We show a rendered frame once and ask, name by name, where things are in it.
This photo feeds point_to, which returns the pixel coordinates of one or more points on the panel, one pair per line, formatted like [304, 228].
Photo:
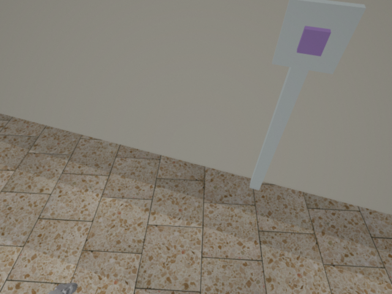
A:
[341, 18]

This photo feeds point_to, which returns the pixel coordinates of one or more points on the button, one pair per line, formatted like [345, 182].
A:
[313, 40]

